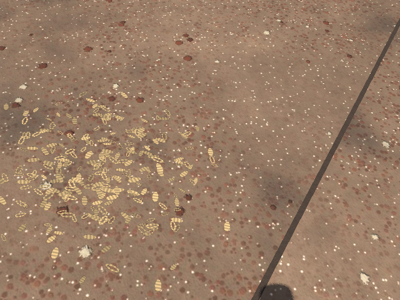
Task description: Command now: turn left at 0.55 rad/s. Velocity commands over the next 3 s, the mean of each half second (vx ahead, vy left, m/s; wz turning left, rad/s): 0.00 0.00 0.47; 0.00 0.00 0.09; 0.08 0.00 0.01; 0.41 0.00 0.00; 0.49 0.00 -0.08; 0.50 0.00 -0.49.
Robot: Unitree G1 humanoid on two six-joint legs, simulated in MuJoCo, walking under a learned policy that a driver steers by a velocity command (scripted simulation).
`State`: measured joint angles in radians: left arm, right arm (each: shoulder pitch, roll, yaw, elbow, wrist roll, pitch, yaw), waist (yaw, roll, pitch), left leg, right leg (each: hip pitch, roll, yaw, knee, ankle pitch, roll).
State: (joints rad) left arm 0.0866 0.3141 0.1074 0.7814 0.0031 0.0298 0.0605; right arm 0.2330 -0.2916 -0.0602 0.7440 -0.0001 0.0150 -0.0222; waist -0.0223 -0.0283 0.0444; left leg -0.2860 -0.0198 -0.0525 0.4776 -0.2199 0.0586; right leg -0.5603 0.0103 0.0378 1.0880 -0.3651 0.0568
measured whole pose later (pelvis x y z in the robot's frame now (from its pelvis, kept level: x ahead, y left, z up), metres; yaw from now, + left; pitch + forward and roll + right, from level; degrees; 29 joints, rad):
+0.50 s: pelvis +0.02 -0.04 +0.00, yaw +15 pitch +1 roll +1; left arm 0.15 0.26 0.06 0.81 0.00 -0.01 0.02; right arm 0.17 -0.35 -0.09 0.71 0.01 0.05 -0.04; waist 0.01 0.05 0.06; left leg -0.43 -0.08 -0.16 1.02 -0.46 -0.08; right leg -0.22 0.00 0.03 0.43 -0.23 -0.01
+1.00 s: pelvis +0.01 +0.00 -0.01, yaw +15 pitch -2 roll +0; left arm 0.16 0.29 0.04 0.98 0.01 0.00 0.03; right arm 0.19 -0.24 -0.02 0.83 -0.01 0.00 -0.01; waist 0.02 0.00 0.04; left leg -0.16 -0.03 -0.05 0.49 -0.29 0.02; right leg -0.17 -0.04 0.04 0.45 -0.26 0.06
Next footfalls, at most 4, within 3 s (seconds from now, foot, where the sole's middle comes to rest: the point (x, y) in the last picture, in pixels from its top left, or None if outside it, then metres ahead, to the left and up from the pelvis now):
0.30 right None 0.09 -0.14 -0.78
0.64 left None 0.01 0.11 -0.78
1.98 left None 0.40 0.20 -0.78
2.50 right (176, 215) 0.76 0.04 -0.78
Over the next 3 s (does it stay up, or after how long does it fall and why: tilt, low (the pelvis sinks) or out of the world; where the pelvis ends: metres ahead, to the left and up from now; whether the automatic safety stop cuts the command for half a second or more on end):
stays up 0.86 0.15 -0.02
